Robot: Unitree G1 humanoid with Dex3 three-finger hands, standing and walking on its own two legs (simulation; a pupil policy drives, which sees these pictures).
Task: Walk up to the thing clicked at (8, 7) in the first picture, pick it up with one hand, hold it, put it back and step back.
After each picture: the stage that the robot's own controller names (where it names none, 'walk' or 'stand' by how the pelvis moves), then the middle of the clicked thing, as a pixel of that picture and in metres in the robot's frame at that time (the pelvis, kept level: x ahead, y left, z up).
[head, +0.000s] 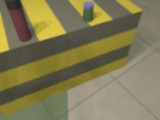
stand; (19, 20) +0.75 +0.35 +0.00
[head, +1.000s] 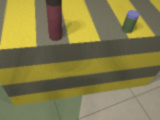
walk; (54, 17) +0.69 +0.15 +0.02
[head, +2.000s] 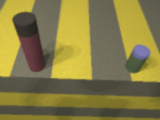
rise first; (31, 46) +0.47 +0.21 +0.04
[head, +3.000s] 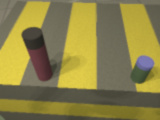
stand; (39, 57) +0.46 +0.20 +0.01
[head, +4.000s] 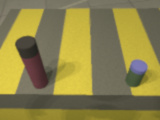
stand; (34, 65) +0.44 +0.21 +0.00
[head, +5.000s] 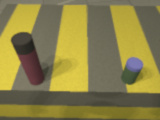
stand; (30, 61) +0.45 +0.23 +0.00
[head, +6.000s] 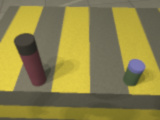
stand; (32, 62) +0.45 +0.22 +0.00
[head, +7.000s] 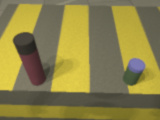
stand; (31, 62) +0.45 +0.22 +0.00
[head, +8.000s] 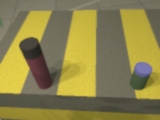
rise first; (38, 66) +0.44 +0.23 +0.00
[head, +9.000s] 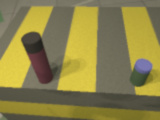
go down; (39, 60) +0.46 +0.22 +0.00
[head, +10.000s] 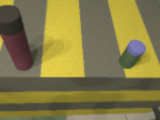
go down; (17, 43) +0.46 +0.20 +0.04
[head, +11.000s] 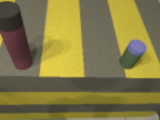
go down; (16, 41) +0.46 +0.21 +0.06
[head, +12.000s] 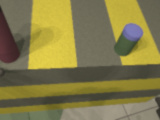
close in; out of the picture +0.47 +0.23 +0.09
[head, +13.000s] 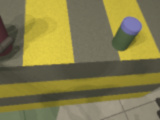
close; out of the picture +0.49 +0.23 +0.10
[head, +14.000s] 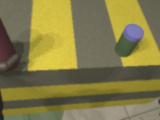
lift; out of the picture +0.44 +0.23 +0.09
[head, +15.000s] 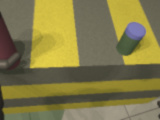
lift; out of the picture +0.44 +0.22 +0.10
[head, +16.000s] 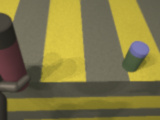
lift; (8, 59) +0.36 +0.21 +0.12
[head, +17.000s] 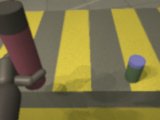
hold; (23, 52) +0.33 +0.17 +0.21
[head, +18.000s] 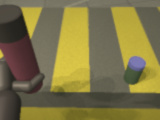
hold; (21, 57) +0.32 +0.18 +0.20
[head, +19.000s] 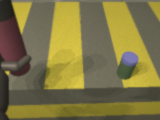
crouch; (9, 39) +0.40 +0.21 +0.18
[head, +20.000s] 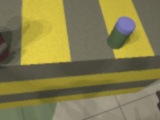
lower; out of the picture +0.48 +0.23 +0.08
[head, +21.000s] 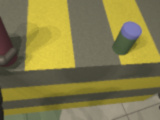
lower; out of the picture +0.46 +0.22 +0.10
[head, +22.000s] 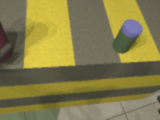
lower; out of the picture +0.47 +0.23 +0.10
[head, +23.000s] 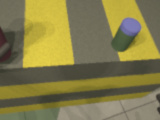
lower; out of the picture +0.47 +0.23 +0.10
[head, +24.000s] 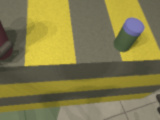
loosen; out of the picture +0.47 +0.23 +0.10
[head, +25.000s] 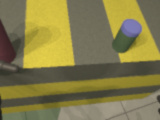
withdraw; out of the picture +0.46 +0.22 +0.10
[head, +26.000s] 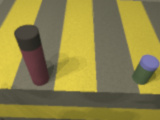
sink last; (34, 59) +0.42 +0.20 +0.05
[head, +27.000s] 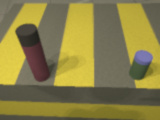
stand; (35, 56) +0.45 +0.22 +0.06
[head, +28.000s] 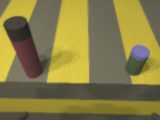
stand; (26, 51) +0.45 +0.22 +0.07
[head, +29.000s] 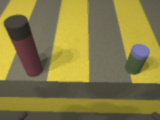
stand; (26, 50) +0.45 +0.22 +0.07
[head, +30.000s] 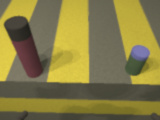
stand; (26, 51) +0.45 +0.23 +0.07
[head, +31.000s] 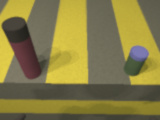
stand; (25, 52) +0.45 +0.22 +0.07
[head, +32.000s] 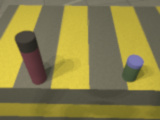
stand; (33, 60) +0.46 +0.22 +0.01
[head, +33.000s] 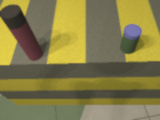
walk; (25, 36) +0.51 +0.26 +0.02
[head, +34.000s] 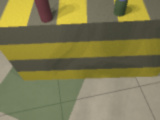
walk; out of the picture +0.80 +0.23 +0.02
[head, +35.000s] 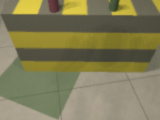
stand; out of the picture +1.03 +0.21 +0.02
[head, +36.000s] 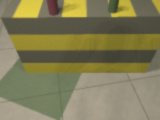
stand; out of the picture +1.02 +0.21 +0.00
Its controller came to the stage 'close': yes
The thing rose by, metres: 0.21
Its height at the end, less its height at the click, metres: +0.00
